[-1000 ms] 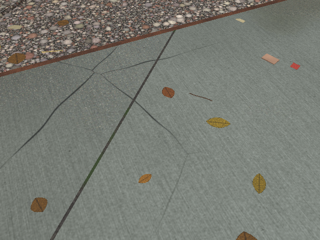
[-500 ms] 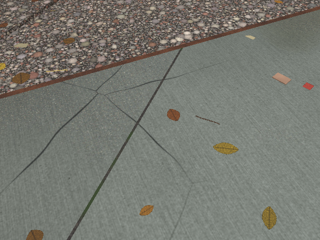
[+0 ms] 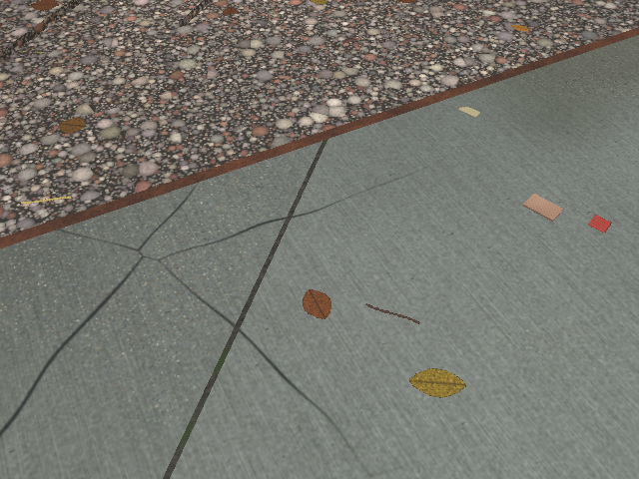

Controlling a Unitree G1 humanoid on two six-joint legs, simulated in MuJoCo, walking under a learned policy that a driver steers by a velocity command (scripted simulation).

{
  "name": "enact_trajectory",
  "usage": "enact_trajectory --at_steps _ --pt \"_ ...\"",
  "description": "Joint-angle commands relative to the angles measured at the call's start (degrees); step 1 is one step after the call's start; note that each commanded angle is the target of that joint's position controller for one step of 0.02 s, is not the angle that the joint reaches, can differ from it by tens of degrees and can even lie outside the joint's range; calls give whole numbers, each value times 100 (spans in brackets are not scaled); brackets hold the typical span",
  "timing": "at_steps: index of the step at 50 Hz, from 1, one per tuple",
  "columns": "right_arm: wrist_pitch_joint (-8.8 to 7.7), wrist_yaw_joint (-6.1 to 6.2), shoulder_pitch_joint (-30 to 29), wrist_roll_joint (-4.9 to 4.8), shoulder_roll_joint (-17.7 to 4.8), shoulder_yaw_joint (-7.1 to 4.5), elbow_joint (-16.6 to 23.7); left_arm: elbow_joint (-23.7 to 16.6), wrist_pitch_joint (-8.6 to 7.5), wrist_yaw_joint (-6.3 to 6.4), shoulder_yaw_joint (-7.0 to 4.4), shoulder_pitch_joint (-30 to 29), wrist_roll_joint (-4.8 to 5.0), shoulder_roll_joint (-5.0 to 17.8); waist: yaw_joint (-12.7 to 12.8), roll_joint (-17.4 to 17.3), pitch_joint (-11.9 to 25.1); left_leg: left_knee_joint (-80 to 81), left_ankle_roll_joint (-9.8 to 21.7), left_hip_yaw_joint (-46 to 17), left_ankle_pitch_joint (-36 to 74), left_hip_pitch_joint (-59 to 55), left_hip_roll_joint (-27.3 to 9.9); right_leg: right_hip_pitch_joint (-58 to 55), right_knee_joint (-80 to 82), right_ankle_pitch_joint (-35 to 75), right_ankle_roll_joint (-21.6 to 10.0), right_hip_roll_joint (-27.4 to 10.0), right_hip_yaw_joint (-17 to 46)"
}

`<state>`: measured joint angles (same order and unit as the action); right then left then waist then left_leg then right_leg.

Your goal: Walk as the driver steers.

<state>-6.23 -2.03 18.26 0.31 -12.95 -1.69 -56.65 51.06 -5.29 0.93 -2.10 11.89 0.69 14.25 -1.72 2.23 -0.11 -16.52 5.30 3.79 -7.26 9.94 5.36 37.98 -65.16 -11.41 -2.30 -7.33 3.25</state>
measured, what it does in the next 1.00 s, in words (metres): walks ahead: right foot, then left foot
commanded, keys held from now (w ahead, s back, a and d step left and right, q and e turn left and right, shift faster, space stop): w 0.66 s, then w+e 0.34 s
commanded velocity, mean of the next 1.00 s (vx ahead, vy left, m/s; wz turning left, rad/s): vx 0.50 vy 0.00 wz -0.10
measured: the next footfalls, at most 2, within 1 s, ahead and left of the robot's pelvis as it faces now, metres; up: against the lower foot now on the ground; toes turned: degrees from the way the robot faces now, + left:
right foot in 0.30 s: +0.34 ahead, -0.17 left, +0.00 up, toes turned -2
left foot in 0.84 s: +0.65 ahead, +0.07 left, +0.00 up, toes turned -1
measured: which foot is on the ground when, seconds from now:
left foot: down 0.00-0.32, up 0.34-0.82, down 0.84-1.00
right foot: up 0.00-0.28, down 0.30-0.86, up 0.88-1.00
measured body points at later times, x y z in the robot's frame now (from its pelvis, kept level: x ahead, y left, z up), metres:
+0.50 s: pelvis +0.28 -0.08 +0.00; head +0.29 -0.10 +0.45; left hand +0.33 +0.18 -0.12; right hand +0.37 -0.35 -0.14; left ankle +0.29 +0.08 -0.66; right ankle +0.29 -0.16 -0.74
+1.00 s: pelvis +0.55 -0.02 -0.01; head +0.58 -0.01 +0.44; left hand +0.61 +0.25 -0.15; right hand +0.64 -0.29 -0.12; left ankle +0.61 +0.07 -0.74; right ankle +0.46 -0.16 -0.65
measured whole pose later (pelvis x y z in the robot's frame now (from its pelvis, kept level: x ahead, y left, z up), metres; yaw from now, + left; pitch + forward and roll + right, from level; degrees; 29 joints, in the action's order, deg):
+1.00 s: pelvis +0.55 -0.02 -0.01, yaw -7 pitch +2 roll +1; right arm -6.7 -1.2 9.3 0.4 -13.5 -3.1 -51.0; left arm 53.6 -4.0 0.9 -3.8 18.4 2.0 15.1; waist 0.2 2.2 -1.2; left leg -25.5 2.2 5.8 -9.1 18.1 0.0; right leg 26.1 -67.7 -20.0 -2.8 -2.8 3.2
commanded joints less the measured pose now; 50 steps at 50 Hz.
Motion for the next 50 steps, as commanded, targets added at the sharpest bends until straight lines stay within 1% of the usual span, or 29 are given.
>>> enact_trajectory --at_steps 1,5,8,10,12,13,14,15,16,17,18,19,20,21,23,26,32,35,37,40,41,42,43,44,45,46,47,48,50 --pt "-103 113 -233 -8 -757 -120 315 -242 19 39 -77 193 -71 264 267 -430 -312 1175 979 -1183 408 612 -1599 112 814 927 155 -239 7" --pt "-26 199 234 -100 -917 -146 216 -485 -49 -34 -36 -739 -16 163 -72 -437 -308 1075 725 -912 490 103 -1514 -77 2473 1756 201 25 -216" --pt "36 204 547 -147 -969 -165 88 -648 -65 -131 -13 -1240 43 187 -265 -493 -414 887 695 -945 333 -420 -1689 -95 3053 1604 202 142 -271" --pt "95 214 650 -153 -974 -182 25 -769 -101 -210 -17 -1431 58 250 -275 -521 -466 659 644 -1028 342 -833 -1879 -55 3333 1232 88 189 -246" --pt "156 227 594 -156 -1044 -217 17 -800 -152 -267 -57 -1287 59 378 -118 -601 -379 339 552 -1107 654 -1080 -2013 -398 3568 768 -74 287 -300" --pt "188 230 477 -152 -1083 -225 42 -733 -176 -274 -115 -960 53 488 103 -660 -206 -38 472 -1042 1351 -1085 -1966 -920 3687 609 -173 432 -429" --pt "220 228 379 -123 -1004 -192 76 -502 -190 -256 -243 -198 44 698 487 -605 232 -941 339 -804 2280 -965 -1682 -1919 3809 573 -319 625 -574" --pt "216 225 325 -37 -776 -91 206 -214 -200 -210 -399 981 3 1129 927 -256 1083 -2552 132 -470 1984 -95 -1328 -3633 3655 705 -659 37 77" --pt "84 169 927 -18 -90 118 305 -70 -148 -202 -559 1698 -81 1784 802 1212 1887 -4872 -330 -84 -357 2356 -330 -5929 4032 101 -1570 -1374 2603" --pt "-75 139 917 -125 -363 72 204 -45 -145 -225 -425 1775 -68 1292 854 1248 2233 -5788 -265 -980 -2404 3163 -269 -6138 4780 -391 -1752 -1627 3962" --pt "-156 118 369 -275 -900 -71 363 -142 -158 -223 -307 1220 -37 944 739 840 1338 -6085 -135 -1046 -2052 3637 -638 -5406 4817 -385 -1409 -1434 3120" --pt "-163 141 -8 -277 -934 -86 461 -283 -144 -223 -230 644 -30 733 565 415 866 -5891 -103 -880 -1476 3495 -968 -4554 4923 54 -1209 -1192 2261" --pt "-124 178 -199 -195 -852 -108 486 -342 -135 -253 -168 267 -48 549 402 109 486 -5507 -136 -790 -1078 3263 -1156 -3797 5147 449 -1106 -933 1696" --pt "-40 205 -149 -139 -770 -141 478 -341 -147 -278 -124 105 -82 413 213 177 306 -5161 -158 -805 -806 2905 -1320 -3300 5353 690 -990 -703 1261" --pt "107 218 56 -118 -503 -123 415 -206 -174 -303 -130 219 -97 414 62 238 195 -4908 -234 -708 -550 2561 -1343 -2872 5599 1159 -1026 -521 835" --pt "170 243 -370 -73 -513 -159 594 -18 -180 -225 -192 539 -102 635 73 88 -24 -4241 -362 -684 54 3049 -1376 -2957 5747 1811 -1096 -510 489" --pt "113 163 -1640 -91 -367 -120 965 203 -93 -84 -195 1028 -30 739 418 113 -292 -2251 -411 -457 1378 3007 -1162 -3237 5915 1476 -892 -359 42" --pt "74 95 -2173 -120 -389 -105 1155 390 -33 -69 -205 1392 20 735 582 90 -491 -1731 -382 -462 1258 3061 -1055 -3663 5767 1334 -905 -510 184" --pt "10 26 -2378 -135 -435 -107 1283 448 28 -32 -234 1460 46 772 559 115 -571 -1444 -323 -543 1001 3070 -1009 -3960 5536 1397 -887 -659 342" --pt "-88 -19 -2024 -134 -665 -191 1245 410 103 7 -304 1270 58 912 249 256 -330 -1161 -214 -467 479 2153 -806 -4029 5023 1988 -758 -738 543" --pt "-110 4 -1505 -130 -819 -281 1106 364 126 6 -304 1127 46 920 -56 292 -31 -1055 -128 -320 364 1340 -634 -3907 4462 2773 -661 -565 453" --pt "-121 55 -501 -116 -1113 -428 820 293 133 -6 -243 1038 -7 759 -486 208 634 -1181 44 -386 462 -131 -728 -3387 3334 2947 -487 -206 244" --pt "-107 126 559 -23 -1601 -543 671 97 124 -11 -137 1060 -120 483 -774 -576 1633 -1280 379 -1681 366 -1944 -1936 -2145 1410 1168 -260 323 -94" --pt "-62 85 697 28 -1776 -562 590 101 11 -48 41 1873 37 -270 -319 -2238 2337 -480 1142 -4195 -677 -3465 -3059 -129 -320 -2178 3 1116 23" --pt "-69 92 454 -5 -1158 -409 702 169 -56 -38 -122 1576 182 453 -450 -1543 1906 -162 914 -4199 -1178 -2999 -2870 350 -1004 -2132 -46 779 612" --pt "-80 113 7 -48 -872 -327 776 13 -69 -24 -213 1070 240 721 -386 -1158 1128 -83 639 -3235 -1016 -2198 -2739 601 -1059 -1574 -106 520 472" --pt "-88 105 -413 -41 -756 -280 817 -24 -42 14 -227 846 199 659 -189 -664 724 100 520 -2587 -525 -1350 -2543 328 -881 -1046 -86 239 361" --pt "-93 94 -665 -14 -622 -256 800 -45 6 34 -270 750 126 579 -38 -624 416 316 457 -2055 -218 -724 -2341 93 -611 -722 -76 74 342" --pt "-113 100 -808 49 -503 -244 718 -55 162 1 -288 928 143 321 197 -852 220 657 426 -1338 88 -133 -2111 -357 -376 -429 -83 -105 315"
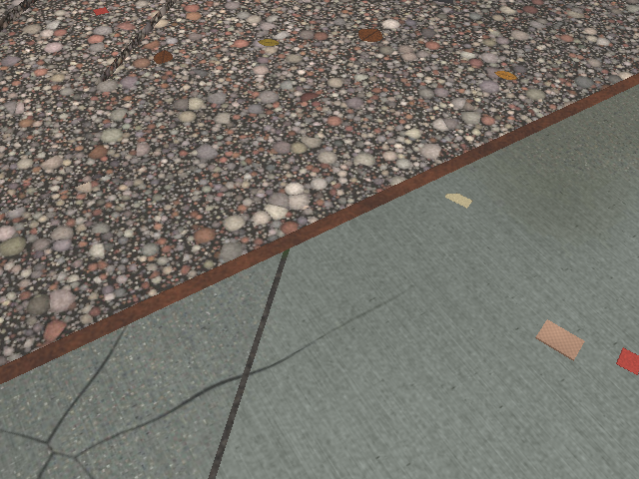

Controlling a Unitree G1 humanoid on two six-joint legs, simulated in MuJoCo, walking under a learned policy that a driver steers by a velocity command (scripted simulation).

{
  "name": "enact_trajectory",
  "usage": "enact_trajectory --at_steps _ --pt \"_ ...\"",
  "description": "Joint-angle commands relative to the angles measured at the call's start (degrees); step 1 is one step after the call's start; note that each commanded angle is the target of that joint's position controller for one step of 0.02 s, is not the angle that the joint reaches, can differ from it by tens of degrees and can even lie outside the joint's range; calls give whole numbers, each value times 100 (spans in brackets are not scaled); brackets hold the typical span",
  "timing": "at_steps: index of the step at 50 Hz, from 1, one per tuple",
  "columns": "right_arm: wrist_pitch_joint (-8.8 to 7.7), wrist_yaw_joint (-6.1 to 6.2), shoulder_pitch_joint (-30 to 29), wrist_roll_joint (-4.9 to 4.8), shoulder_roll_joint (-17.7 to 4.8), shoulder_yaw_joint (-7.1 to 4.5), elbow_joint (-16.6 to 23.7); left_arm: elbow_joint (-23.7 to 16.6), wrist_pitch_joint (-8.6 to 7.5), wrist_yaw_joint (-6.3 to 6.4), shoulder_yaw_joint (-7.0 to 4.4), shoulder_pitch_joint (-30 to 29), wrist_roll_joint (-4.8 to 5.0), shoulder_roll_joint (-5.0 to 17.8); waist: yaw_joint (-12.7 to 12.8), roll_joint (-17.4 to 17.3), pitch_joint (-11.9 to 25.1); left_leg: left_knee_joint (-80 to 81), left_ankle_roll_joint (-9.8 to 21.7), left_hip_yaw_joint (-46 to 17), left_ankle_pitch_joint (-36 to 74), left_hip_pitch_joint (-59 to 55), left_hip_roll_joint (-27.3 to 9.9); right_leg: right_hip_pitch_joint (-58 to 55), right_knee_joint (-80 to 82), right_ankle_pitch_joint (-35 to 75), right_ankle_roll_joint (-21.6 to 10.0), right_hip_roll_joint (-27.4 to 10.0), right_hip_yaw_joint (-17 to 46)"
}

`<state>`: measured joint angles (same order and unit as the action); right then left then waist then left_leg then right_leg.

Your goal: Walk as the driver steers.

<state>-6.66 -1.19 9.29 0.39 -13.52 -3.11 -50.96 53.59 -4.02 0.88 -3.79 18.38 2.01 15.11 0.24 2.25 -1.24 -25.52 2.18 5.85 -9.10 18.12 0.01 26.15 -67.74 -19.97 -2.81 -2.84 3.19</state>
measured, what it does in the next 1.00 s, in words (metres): walks ahead, turning right: right foot, then left foot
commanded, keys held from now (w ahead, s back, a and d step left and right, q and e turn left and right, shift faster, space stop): w+e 1.00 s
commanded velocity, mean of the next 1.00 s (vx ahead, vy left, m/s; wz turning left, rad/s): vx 0.50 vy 0.00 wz -0.56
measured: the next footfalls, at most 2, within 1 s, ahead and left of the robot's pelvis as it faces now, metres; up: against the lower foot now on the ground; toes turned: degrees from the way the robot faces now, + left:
right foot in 0.40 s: +0.34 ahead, -0.18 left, +0.00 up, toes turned -17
left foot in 0.92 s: +0.69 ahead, -0.12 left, +0.00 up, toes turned -35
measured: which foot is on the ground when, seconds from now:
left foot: down 0.00-0.42, up 0.44-0.90, down 0.92-1.00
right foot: up 0.00-0.38, down 0.40-0.92, up 0.94-1.00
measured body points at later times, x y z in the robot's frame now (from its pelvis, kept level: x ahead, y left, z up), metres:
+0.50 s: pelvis +0.25 -0.08 -0.02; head +0.29 -0.11 +0.43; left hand +0.47 +0.13 -0.12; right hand +0.25 -0.38 -0.15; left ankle +0.15 +0.11 -0.63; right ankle +0.30 -0.17 -0.74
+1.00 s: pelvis +0.53 -0.14 -0.01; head +0.55 -0.16 +0.44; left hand +0.73 +0.07 -0.13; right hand +0.56 -0.47 -0.09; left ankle +0.66 -0.09 -0.74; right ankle +0.34 -0.17 -0.66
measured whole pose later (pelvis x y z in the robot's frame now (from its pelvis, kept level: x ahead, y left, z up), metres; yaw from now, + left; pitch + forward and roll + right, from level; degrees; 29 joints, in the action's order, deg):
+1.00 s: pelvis +0.53 -0.14 -0.01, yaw -35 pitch +2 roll +1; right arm -7.4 -1.1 3.9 0.2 -14.9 -3.6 -43.0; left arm 43.8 -2.1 1.2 -4.2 20.9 1.9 16.1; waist 2.4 1.9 -0.2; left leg -30.2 1.5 0.9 -8.9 24.1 2.2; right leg 16.9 -62.2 -27.5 -2.1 4.4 9.3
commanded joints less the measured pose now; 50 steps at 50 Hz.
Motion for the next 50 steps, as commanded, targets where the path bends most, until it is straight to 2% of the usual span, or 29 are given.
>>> enact_trajectory --at_steps 1,4,8,11,14,15,17,18,19,20,21,22,23,24,25,26,27,29,31,36,40,43,44,45,46,47,48,49,50 --pt "-85 33 110 34 -488 -123 99 -349 103 1 -121 256 17 148 44 -806 226 1661 779 -1275 483 -832 -1562 866 -57 505 -24 -581 282" --pt "-94 114 240 51 -691 -200 -15 -585 208 4 -157 -134 -43 164 49 -576 -5 1819 853 -745 964 -865 -1598 1361 359 1077 49 -615 359" --pt "-21 207 374 54 -846 -242 -73 -821 165 -112 -136 -725 -71 130 -80 -504 -145 1866 749 -93 1203 -1157 -1502 1520 1565 2029 105 -538 171" --pt "48 248 615 0 -972 -277 -123 -1078 145 -235 -70 -1384 -94 56 -327 -416 -333 1840 708 230 1219 -1479 -1582 1528 2301 2246 59 -482 -200" --pt "158 250 849 -78 -1072 -321 -196 -1350 157 -342 -43 -1820 -76 69 -449 -446 -476 1608 639 419 1429 -2052 -1742 1636 2744 1873 -56 -409 -440" --pt "198 247 863 -108 -1116 -339 -205 -1430 165 -375 -50 -1878 -69 101 -426 -487 -476 1458 594 485 1698 -2214 -1790 1579 2842 1633 -121 -352 -536" --pt "263 254 723 -152 -1267 -383 -153 -1525 188 -416 -122 -1729 -70 260 -213 -664 -254 863 470 674 3285 -2367 -1807 997 2954 1081 -315 -49 -850" --pt "301 265 642 -178 -1354 -408 -121 -1495 205 -416 -198 -1408 -67 393 8 -780 -4 291 404 755 4259 -2382 -1781 470 2958 807 -436 189 -1030" --pt "350 271 507 -207 -1398 -413 -85 -1335 208 -406 -328 -692 -44 604 446 -749 368 -722 291 892 4839 -2207 -1636 -483 3249 900 -612 482 -1178" --pt "354 276 505 -189 -1322 -375 -38 -1058 225 -320 -550 298 -41 1013 899 -502 887 -2160 53 958 4182 -1372 -1380 -2095 3591 1217 -844 641 -947" --pt "284 253 663 45 -693 -195 191 -949 256 -196 -703 709 -33 1663 690 808 1175 -4218 -255 913 198 722 -778 -3676 3841 1147 -1376 -702 1332" --pt "21 175 809 -34 -427 -60 453 -1190 133 -248 -639 560 -99 1798 342 1208 2125 -5531 -373 -504 -2586 2241 203 -4773 4935 200 -2358 -1709 4493" --pt "-158 108 62 -272 -888 -170 595 -1169 50 -307 -482 569 -138 1268 655 426 1767 -5713 -222 -1092 -2176 2903 -90 -4659 5249 355 -1988 -1608 4062" --pt "-241 89 -106 -325 -886 -160 653 -1164 -6 -306 -409 326 -122 1018 503 304 1137 -5337 -65 -1021 -1640 3027 -336 -3981 5165 777 -1740 -1396 3127" --pt "-250 141 -55 -200 -851 -173 536 -1265 -24 -299 -351 -150 -97 838 215 -182 791 -4836 -52 -1042 -1203 2624 -601 -3100 5151 1272 -1506 -1110 2430" --pt "-188 170 34 -102 -941 -240 481 -1361 -30 -282 -280 -482 -119 638 9 -140 600 -4378 -86 -1050 -965 2194 -758 -2429 5223 1778 -1371 -905 1958" --pt "-95 155 121 -85 -953 -266 479 -1431 -33 -254 -242 -601 -160 567 -123 -51 558 -4175 -129 -1070 -811 1860 -824 -2033 5354 1980 -1338 -787 1783" --pt "37 160 85 -4 -807 -261 550 -1422 -70 -191 -267 -493 -132 701 -177 -88 497 -3725 -304 -970 -571 1716 -761 -1676 5480 2470 -1393 -672 1541" --pt "89 189 -305 49 -702 -232 702 -1376 -81 -102 -306 -264 -115 862 -91 -85 335 -3050 -461 -909 -51 1898 -645 -1544 5554 2627 -1364 -565 1335" --pt "30 114 -1292 -20 -539 -142 1022 -1277 -22 0 -302 131 -87 864 277 274 82 -1043 -490 -893 1395 1652 -244 -1416 5495 1780 -1011 -281 1177" --pt "-63 7 -1670 -79 -664 -141 1250 -1150 25 16 -309 401 -49 861 416 336 14 -409 -386 -984 1373 1441 -85 -1767 5110 1591 -940 -465 1604" --pt "-158 -45 -1449 -96 -853 -201 1263 -1173 99 73 -325 339 -62 888 250 509 76 -152 -234 -1015 718 1029 -10 -2090 4632 1806 -846 -603 2037" --pt "-188 -36 -1124 -95 -916 -238 1186 -1210 126 78 -320 249 -65 869 74 603 173 -28 -141 -925 570 598 42 -2085 4403 2073 -784 -546 2094" --pt "-217 -3 -537 -50 -1066 -321 1042 -1282 132 67 -270 131 -74 739 -228 570 496 141 20 -877 647 -297 9 -1937 3833 2491 -627 -260 1960" --pt "-229 39 348 47 -1342 -403 940 -1418 113 31 -156 10 -150 463 -639 182 1258 -63 373 -1547 528 -1811 -772 -1256 2417 2098 -416 71 1573" --pt "-159 61 1119 132 -1817 -527 790 -1540 61 32 -46 809 -36 67 -421 -1554 2161 213 1290 -3986 -311 -4007 -2160 810 396 -377 47 930 825" --pt "-119 18 1097 -33 -1426 -439 757 -1485 37 46 -68 1010 54 489 -380 -1963 2119 686 1440 -5233 -1567 -4099 -2530 1771 -577 -1381 101 600 857" --pt "-74 38 771 -78 -955 -317 877 -1477 65 40 -180 476 49 936 -508 -1228 1257 817 1164 -4403 -1842 -3334 -2282 2056 -889 -889 136 316 840" --pt "-9 56 462 -38 -807 -256 929 -1557 102 42 -199 53 -19 973 -454 -735 738 889 945 -3528 -1364 -2519 -2034 1910 -827 -429 154 83 591"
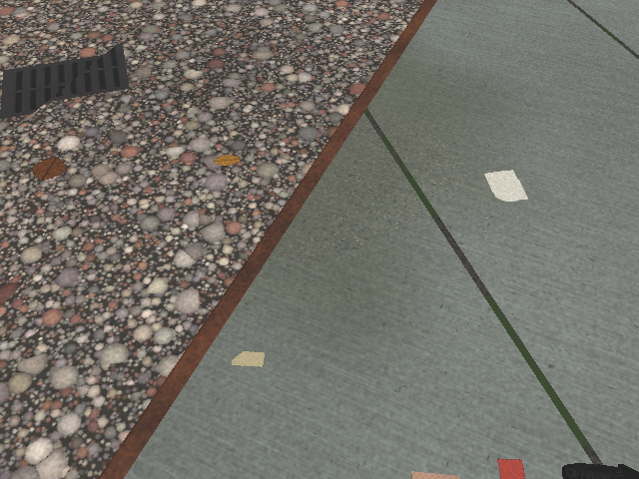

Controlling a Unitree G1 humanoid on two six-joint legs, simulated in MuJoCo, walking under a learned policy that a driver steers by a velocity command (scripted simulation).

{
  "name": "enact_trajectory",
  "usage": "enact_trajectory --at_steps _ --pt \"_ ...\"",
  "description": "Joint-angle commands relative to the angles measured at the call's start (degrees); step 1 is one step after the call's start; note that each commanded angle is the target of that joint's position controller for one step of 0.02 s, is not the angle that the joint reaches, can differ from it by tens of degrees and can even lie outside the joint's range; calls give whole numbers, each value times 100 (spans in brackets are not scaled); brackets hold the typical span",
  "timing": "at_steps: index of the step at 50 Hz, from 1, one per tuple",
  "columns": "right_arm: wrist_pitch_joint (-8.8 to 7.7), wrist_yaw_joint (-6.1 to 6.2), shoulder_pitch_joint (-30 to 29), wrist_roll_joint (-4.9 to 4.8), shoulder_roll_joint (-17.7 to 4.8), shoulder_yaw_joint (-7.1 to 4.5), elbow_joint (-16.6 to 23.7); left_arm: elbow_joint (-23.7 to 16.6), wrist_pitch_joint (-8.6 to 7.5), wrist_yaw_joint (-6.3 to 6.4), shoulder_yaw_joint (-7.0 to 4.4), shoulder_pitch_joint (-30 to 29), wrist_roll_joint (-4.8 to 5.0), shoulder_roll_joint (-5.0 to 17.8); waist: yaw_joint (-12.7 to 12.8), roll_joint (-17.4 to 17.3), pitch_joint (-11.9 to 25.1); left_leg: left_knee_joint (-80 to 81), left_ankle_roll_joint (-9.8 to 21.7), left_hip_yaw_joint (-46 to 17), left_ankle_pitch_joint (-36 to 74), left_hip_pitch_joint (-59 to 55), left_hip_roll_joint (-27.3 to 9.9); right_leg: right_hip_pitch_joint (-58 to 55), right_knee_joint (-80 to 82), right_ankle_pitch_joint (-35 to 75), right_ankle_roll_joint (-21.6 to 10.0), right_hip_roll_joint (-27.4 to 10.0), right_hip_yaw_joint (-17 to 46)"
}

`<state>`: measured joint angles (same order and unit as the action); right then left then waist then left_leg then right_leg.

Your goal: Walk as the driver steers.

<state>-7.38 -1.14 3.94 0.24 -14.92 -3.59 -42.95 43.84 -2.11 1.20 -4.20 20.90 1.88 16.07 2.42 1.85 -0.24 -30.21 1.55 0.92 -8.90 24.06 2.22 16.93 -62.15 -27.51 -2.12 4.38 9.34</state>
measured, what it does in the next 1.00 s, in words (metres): walks ahead: right foot, then left foot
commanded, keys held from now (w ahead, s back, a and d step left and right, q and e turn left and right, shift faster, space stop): w+e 0.18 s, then w+q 0.82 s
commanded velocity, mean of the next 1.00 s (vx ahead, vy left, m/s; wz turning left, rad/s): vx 0.50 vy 0.00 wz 0.11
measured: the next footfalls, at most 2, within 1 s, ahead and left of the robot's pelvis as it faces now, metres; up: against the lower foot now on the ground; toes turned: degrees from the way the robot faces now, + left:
right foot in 0.42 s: +0.36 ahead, -0.19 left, +0.00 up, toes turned -8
left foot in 0.94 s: +0.63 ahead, +0.09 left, +0.00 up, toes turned +13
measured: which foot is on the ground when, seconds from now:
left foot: down 0.00-0.44, up 0.46-0.92, down 0.94-1.00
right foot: up 0.00-0.40, down 0.42-0.96, up 0.98-1.00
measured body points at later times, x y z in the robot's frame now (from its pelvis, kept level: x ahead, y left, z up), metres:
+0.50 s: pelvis +0.25 -0.06 +0.00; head +0.29 -0.07 +0.45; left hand +0.50 +0.15 -0.07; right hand +0.21 -0.34 -0.14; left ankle +0.11 +0.11 -0.66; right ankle +0.32 -0.18 -0.73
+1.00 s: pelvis +0.51 -0.01 -0.01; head +0.55 +0.01 +0.43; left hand +0.52 +0.29 -0.14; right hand +0.74 -0.23 -0.10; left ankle +0.59 +0.08 -0.73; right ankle +0.35 -0.19 -0.66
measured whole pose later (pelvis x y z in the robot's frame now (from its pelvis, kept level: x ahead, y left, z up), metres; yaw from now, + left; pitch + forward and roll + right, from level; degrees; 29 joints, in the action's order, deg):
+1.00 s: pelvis +0.51 -0.01 -0.01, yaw +12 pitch +2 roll -2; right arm -1.6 -2.7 5.6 -1.4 -16.7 -4.3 -41.2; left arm 47.4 -3.6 0.9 -4.8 15.9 0.8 16.5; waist 1.3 -0.6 -3.5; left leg -39.9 6.0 3.1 -11.8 30.0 1.0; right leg 8.0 -54.9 -28.5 3.0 -5.8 -6.6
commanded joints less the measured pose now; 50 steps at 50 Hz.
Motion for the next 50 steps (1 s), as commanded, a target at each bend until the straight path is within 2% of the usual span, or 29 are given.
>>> enact_trajectory --at_steps 1,2,4,7,9,11,14,16,18,19,20,21,22,23,24,25,26,27,28,30,33,38,43,45,46,47,48,49,50 --pt "101 52 776 12 -561 -165 93 -670 -82 -9 -170 -454 -76 794 -553 -563 228 1531 930 -2449 -786 -2392 -2006 2658 -1094 616 85 -798 -85" --pt "97 62 676 54 -478 -124 65 -700 -55 -40 -186 -462 -74 697 -404 -671 94 1679 842 -1985 -394 -1980 -1813 2409 -866 802 57 -965 -96" --pt "53 54 681 30 -522 -146 -22 -733 13 -81 -145 -373 -11 438 -310 -806 29 1951 865 -1388 46 -1640 -1677 2192 -612 953 58 -1085 -249" --pt "1 62 778 6 -764 -224 -144 -920 62 -86 -111 -633 -46 332 -300 -623 -28 2137 1001 -821 814 -1712 -1770 2517 -134 1430 141 -1172 -263" --pt "27 77 818 13 -854 -248 -193 -972 50 -120 -97 -801 -44 322 -336 -565 -20 2156 962 -407 1217 -1883 -1733 2616 343 1974 175 -1172 -309" --pt "59 59 1016 -19 -855 -219 -308 -1024 -16 -167 -21 -1130 -78 161 -463 -468 -75 2176 919 -106 1365 -1822 -1553 2321 1159 2473 130 -1067 -414" --pt "158 35 1322 -159 -999 -204 -465 -1204 -122 -278 70 -1821 -114 49 -649 -441 -311 2146 925 -22 1286 -1895 -1489 2026 2196 2760 96 -955 -895" --pt "232 20 1560 -209 -1129 -214 -558 -1328 -179 -340 77 -2187 -80 94 -747 -491 -435 2027 941 -197 1382 -2143 -1637 1959 2626 2521 92 -854 -1006" --pt "305 31 1655 -234 -1246 -231 -644 -1389 -227 -377 30 -2233 -54 252 -641 -663 -406 1748 870 -365 1701 -2447 -1802 1732 2994 2111 11 -727 -1004" --pt "336 46 1632 -244 -1304 -237 -674 -1348 -250 -376 -27 -2020 -58 386 -458 -771 -273 1478 797 -401 2160 -2515 -1820 1324 3200 1981 -61 -617 -1033" --pt "360 63 1536 -274 -1325 -227 -692 -1194 -271 -352 -124 -1469 -89 555 -78 -794 62 855 665 -238 2940 -2409 -1678 407 3527 2163 -191 -455 -1153" --pt "350 77 1554 -250 -1168 -163 -693 -932 -269 -292 -279 -608 -143 861 335 -730 674 -179 475 -27 3090 -1907 -1381 -1034 3495 2431 -358 -481 -1107" --pt "302 72 1512 -53 -729 9 -489 -773 -230 -180 -420 488 -258 1366 725 2 1684 -2096 188 209 1165 -548 -1018 -2929 3165 2881 -771 -1801 228" --pt "197 47 2143 -111 -154 172 -396 -786 -204 -169 -411 470 -327 1631 281 1376 2450 -3781 -68 -192 -2514 1268 -184 -4110 3848 1982 -1539 -3049 2672" --pt "159 32 1791 -282 -831 -8 -481 -788 -211 -188 -289 440 -296 1085 523 761 2138 -4393 -54 -763 -2452 1775 -417 -3704 4147 1504 -1433 -2888 2661" --pt "163 25 1398 -347 -941 -65 -320 -727 -230 -187 -196 141 -221 841 416 730 1254 -4446 -28 -634 -1992 2134 -641 -3054 4255 1683 -1224 -2668 1705" --pt "194 50 1219 -284 -866 -64 -318 -694 -254 -204 -130 -212 -191 640 229 442 846 -4234 -46 -560 -1527 1978 -848 -2334 4448 1921 -1084 -2400 1102" --pt "252 65 1171 -210 -826 -96 -317 -673 -286 -227 -94 -524 -195 478 32 463 522 -3983 -75 -561 -1183 1752 -983 -1713 4693 2064 -1006 -2203 641" --pt "347 67 1330 -215 -732 -108 -372 -648 -337 -235 -73 -739 -225 362 -164 522 375 -3870 -102 -616 -929 1400 -1083 -1265 4945 2176 -946 -2074 269" --pt "492 71 1390 -232 -477 -77 -361 -540 -441 -214 -109 -914 -250 364 -344 399 189 -3729 -177 -610 -670 1218 -1102 -842 5296 2517 -985 -2080 -186" --pt "576 78 1050 -185 -412 -84 -197 -355 -489 -126 -171 -871 -292 481 -360 206 -83 -3179 -260 -711 -42 1584 -1096 -845 5485 2854 -950 -2067 -824" --pt "534 -107 184 -133 -276 -1 98 -142 -426 -27 -264 -638 -240 768 -81 84 -356 -1574 -159 -307 1090 1460 -962 -1085 5536 2867 -747 -1992 -1683" --pt "559 -244 -376 -135 -417 -22 457 83 -263 -14 -368 -381 -72 1002 40 110 -535 -874 180 75 352 1512 -811 -1938 5077 3329 -560 -2250 -1984" --pt "582 -251 -76 -138 -584 -119 490 88 -181 1 -409 -479 -22 1177 -217 278 -213 -831 410 445 -239 832 -439 -2107 4275 5204 -427 -2225 -2151" --pt "591 -234 562 -160 -758 -236 356 71 -123 4 -410 -598 14 1223 -611 261 157 -642 570 653 -263 -33 -135 -1999 3342 6047 -300 -2080 -2314" --pt "608 -161 1524 -179 -1140 -450 85 52 -99 10 -351 -559 12 1105 -1058 85 687 -377 779 656 22 -1506 189 -1423 1997 5933 -81 -1798 -2453" --pt "660 -34 2138 -197 -1799 -637 -24 -101 -148 23 -189 -418 -223 664 -1093 -1052 1062 -186 1181 -1164 455 -3005 -909 211 -13 2904 261 -1417 -2454" --pt "567 -70 1763 -167 -2126 -620 208 -397 -336 -22 -9 -88 -243 149 -479 -1964 1926 968 2330 -4608 -1068 -4427 -2032 2241 -1714 -714 529 -204 -1235" --pt "480 -141 1825 -149 -1579 -463 297 -454 -521 -88 -98 -791 -20 722 -926 -958 1907 1528 2063 -4693 -1362 -4384 -2126 2838 -1963 -483 368 -459 -381"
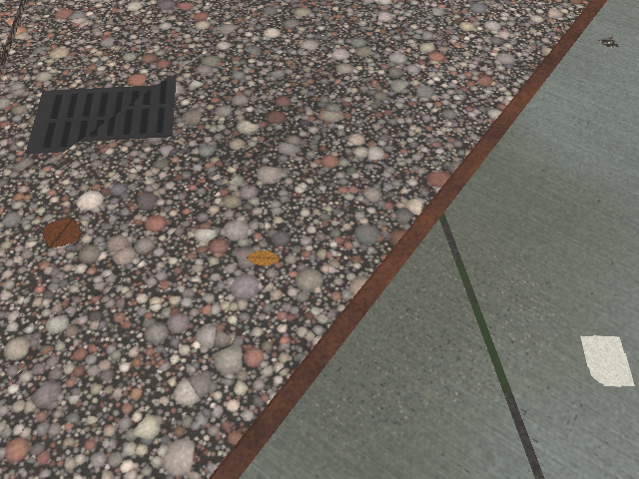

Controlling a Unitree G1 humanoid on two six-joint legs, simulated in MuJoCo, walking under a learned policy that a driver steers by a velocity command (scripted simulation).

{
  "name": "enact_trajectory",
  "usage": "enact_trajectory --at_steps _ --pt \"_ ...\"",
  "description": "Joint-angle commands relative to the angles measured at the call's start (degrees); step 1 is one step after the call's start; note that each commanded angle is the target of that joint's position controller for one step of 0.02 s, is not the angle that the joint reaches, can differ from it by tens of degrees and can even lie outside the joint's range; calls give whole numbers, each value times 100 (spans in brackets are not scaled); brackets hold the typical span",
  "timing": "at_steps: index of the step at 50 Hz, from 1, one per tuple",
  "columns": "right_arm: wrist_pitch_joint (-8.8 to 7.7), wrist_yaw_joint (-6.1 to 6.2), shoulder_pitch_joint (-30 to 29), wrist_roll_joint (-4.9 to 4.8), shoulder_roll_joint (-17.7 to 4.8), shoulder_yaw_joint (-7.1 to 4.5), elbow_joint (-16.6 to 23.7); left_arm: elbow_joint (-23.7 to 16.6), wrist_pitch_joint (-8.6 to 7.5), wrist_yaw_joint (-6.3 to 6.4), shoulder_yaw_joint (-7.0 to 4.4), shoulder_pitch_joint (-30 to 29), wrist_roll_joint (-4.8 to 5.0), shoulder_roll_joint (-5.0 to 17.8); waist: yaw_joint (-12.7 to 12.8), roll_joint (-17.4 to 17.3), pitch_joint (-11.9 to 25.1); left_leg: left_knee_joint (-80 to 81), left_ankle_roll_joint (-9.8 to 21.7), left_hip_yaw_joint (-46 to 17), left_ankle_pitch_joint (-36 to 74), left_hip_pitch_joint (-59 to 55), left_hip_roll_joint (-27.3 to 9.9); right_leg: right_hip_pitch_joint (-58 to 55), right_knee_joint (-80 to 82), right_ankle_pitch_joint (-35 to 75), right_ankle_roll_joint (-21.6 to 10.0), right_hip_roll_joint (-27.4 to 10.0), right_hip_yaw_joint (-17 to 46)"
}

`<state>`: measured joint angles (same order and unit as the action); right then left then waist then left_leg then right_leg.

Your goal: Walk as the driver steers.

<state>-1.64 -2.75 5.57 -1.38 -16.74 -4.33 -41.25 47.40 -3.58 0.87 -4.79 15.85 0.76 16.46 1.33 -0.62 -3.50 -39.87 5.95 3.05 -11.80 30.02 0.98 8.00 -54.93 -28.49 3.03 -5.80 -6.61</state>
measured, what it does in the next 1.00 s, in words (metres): walks ahead, turning left: right foot, then left foot 0.04 m lower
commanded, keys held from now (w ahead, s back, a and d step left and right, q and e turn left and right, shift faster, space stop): w+q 0.68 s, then w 0.32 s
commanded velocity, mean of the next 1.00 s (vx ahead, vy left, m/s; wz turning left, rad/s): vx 0.50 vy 0.00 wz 0.50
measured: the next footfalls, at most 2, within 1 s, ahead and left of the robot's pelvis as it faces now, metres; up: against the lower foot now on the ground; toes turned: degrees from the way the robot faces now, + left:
right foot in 0.44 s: +0.45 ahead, -0.09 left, +0.00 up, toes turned +19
left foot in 1.00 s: +0.59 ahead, +0.29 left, -0.04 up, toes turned +31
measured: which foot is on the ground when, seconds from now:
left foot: down 0.00-0.44, up 0.46-0.98, down 1.00-1.00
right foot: up 0.00-0.42, down 0.44-1.00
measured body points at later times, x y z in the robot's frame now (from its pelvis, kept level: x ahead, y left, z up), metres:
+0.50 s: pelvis +0.29 -0.01 +0.01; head +0.32 +0.00 +0.46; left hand +0.44 +0.29 -0.06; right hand +0.41 -0.28 -0.10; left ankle +0.11 +0.07 -0.67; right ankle +0.41 -0.10 -0.71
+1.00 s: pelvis +0.52 +0.13 -0.01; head +0.55 +0.16 +0.43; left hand +0.35 +0.38 -0.14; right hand +0.85 +0.06 -0.08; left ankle +0.56 +0.26 -0.75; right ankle +0.42 -0.10 -0.70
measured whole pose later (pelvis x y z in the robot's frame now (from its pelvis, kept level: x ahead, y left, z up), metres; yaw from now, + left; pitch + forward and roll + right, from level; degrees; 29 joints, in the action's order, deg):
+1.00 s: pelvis +0.52 +0.13 -0.01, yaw +30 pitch +3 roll -4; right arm -2.9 -2.9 2.8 -0.9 -15.6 -2.8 -34.1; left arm 52.1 -2.9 0.2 -4.5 22.4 1.4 17.7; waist 5.1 -3.1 -1.8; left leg -26.1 4.6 -1.0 -3.3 24.2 -2.3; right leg -0.8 -34.2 -32.3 2.7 -3.3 -10.2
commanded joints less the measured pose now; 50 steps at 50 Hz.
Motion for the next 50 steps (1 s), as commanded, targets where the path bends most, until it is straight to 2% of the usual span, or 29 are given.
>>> enact_trajectory --at_steps 1,2,3,4,7,9,12,16,19,21,22,23,24,25,26,27,28,29,31,34,36,38,41,44,46,47,48,49,50 --pt "-171 18 1547 33 -1114 -315 83 -908 -456 -80 -50 -601 217 736 -759 -546 1522 2434 1408 -4128 -826 -4435 -1850 4031 -2456 75 -315 349 1141" --pt "-207 25 1198 19 -926 -253 128 -846 -485 -28 -32 -623 103 662 -495 -44 1048 2370 1213 -3447 -229 -3565 -1601 3780 -1960 529 -372 77 1149" --pt "-213 56 853 46 -695 -188 199 -782 -456 16 -82 -576 -52 731 -273 -92 852 2379 1089 -2909 347 -2869 -1382 3343 -1454 812 -363 -99 1176" --pt "-209 89 682 113 -616 -150 308 -754 -384 4 -109 -470 -88 756 -117 -226 771 2495 1057 -2660 687 -2417 -1236 2974 -1251 1002 -346 -177 1200" --pt "-244 189 786 88 -745 -190 343 -805 -229 0 -77 -547 -150 564 -51 -144 660 2700 1110 -2209 1482 -1940 -1049 2798 -507 1407 -140 -87 1058" --pt "-240 272 981 59 -852 -223 292 -928 -200 2 -27 -951 -164 452 -164 -133 507 2718 1015 -1960 1678 -1865 -917 2946 265 2040 5 22 1013" --pt "-182 338 1193 20 -849 -226 237 -1051 -241 -71 54 -1532 -136 299 -399 -354 398 2628 741 -1714 1261 -1719 -640 2634 1561 3089 53 288 974" --pt "-120 359 1546 -20 -872 -237 126 -1225 -333 -198 63 -2094 -38 384 -618 -459 283 2382 656 -2092 760 -1886 -766 2300 2407 3352 -14 526 999" --pt "-54 397 1612 -18 -844 -243 113 -1237 -418 -265 -5 -2010 -20 580 -520 -586 304 1900 578 -2597 774 -2367 -937 2102 2756 2777 -177 593 1095" --pt "-18 402 1440 -9 -789 -230 185 -1076 -476 -240 -99 -1359 -24 721 -140 -742 512 1385 414 -2691 1264 -2355 -804 1215 3038 2548 -397 663 947" --pt "-31 378 1352 20 -570 -148 269 -955 -506 -205 -187 -692 -106 919 194 -619 1047 489 222 -2442 1427 -2040 -502 39 2975 2574 -653 313 1182" --pt "-47 372 1412 140 -266 -26 409 -872 -486 -153 -267 260 -163 1268 518 129 1919 -1192 -26 -1855 255 -1191 -56 -1527 2887 2140 -998 -729 2277" --pt "-99 368 2263 -76 -56 39 572 -643 -407 -210 -336 549 -197 1554 38 2254 2350 -2871 -340 -1383 -2310 877 532 -2938 3536 720 -1880 -1834 5068" --pt "-95 384 2104 -125 -707 -68 376 -783 -375 -219 -193 308 -52 915 197 1387 1760 -3497 -414 -1520 -2026 1500 39 -2574 3786 -354 -1707 -1780 5065" --pt "-66 371 1460 -71 -969 -151 457 -836 -323 -178 -107 44 -39 612 331 828 1047 -3530 -450 -1333 -1448 1588 -148 -1825 3831 -10 -1449 -1514 4014" --pt "-42 374 1199 -15 -881 -152 509 -854 -283 -172 -61 -213 -101 552 215 430 694 -3395 -490 -1184 -1056 1351 -339 -1127 3920 810 -1334 -1264 3310" --pt "-39 351 1032 38 -805 -170 571 -794 -262 -164 -28 -348 -117 439 123 393 422 -3102 -498 -1183 -818 1238 -488 -656 4039 1387 -1315 -1065 2818" --pt "-15 310 1087 -3 -694 -171 597 -761 -275 -149 -6 -402 -152 408 -2 569 380 -2916 -492 -1154 -677 969 -629 -354 4162 1732 -1259 -929 2401" --pt "47 280 1079 -50 -464 -130 651 -658 -324 -146 -27 -389 -105 427 -48 677 328 -2608 -528 -995 -615 900 -720 -163 4392 2151 -1335 -858 1887" --pt "57 257 707 14 -310 -69 836 -495 -345 -107 -123 -319 -96 722 -19 488 250 -1833 -623 -905 -86 1136 -790 -226 4568 2932 -1453 -931 1304" --pt "-12 208 638 49 -247 -37 785 -405 -340 -107 -140 -262 -132 811 13 351 392 -1400 -606 -867 729 894 -757 -295 4503 3454 -1454 -849 915" --pt "-82 148 404 13 -244 -26 769 -331 -332 -131 -117 -246 -81 794 79 293 276 -642 -550 -764 1385 667 -652 -225 4457 3494 -1357 -638 488" --pt "-167 47 -331 10 -133 35 981 -126 -258 -104 -135 135 50 882 329 298 -20 454 -497 -603 2045 488 -537 -325 4347 3072 -1231 -659 283" --pt "-156 -41 -637 -25 -187 41 1120 47 -127 -77 -192 374 131 1049 356 351 -190 1043 -380 -614 1573 534 -525 -843 4081 3051 -1195 -952 444" --pt "-149 -66 -530 -26 -315 0 1101 114 -37 -53 -232 402 141 1169 235 371 -165 1208 -257 -552 1009 421 -480 -1165 3669 3654 -1146 -1117 512" --pt "-147 -52 -263 1 -444 -62 1028 148 4 -49 -248 403 136 1237 71 375 16 1264 -157 -454 749 41 -376 -1279 3213 4374 -1098 -1106 479" --pt "-148 -20 281 40 -609 -162 859 174 45 -43 -243 361 148 1271 -251 339 397 1433 -13 -267 767 -720 -215 -1272 2439 5081 -1004 -972 321" --pt "-132 36 1081 75 -803 -273 586 187 59 -33 -169 340 121 1122 -654 208 902 1576 128 -101 1249 -2064 -111 -720 1313 5165 -821 -725 54" --pt "-92 130 1874 96 -1147 -367 390 98 19 -50 -14 482 -107 703 -871 -384 1594 820 355 -980 2210 -4037 -904 941 -568 2865 -579 -410 -39"
Velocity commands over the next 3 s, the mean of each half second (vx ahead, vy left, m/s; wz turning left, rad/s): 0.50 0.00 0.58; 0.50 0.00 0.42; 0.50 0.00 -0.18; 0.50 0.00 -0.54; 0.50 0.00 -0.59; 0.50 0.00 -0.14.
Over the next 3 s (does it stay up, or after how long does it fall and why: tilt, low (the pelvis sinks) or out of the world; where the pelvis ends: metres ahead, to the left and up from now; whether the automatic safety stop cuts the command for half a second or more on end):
stays up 1.58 0.35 -0.06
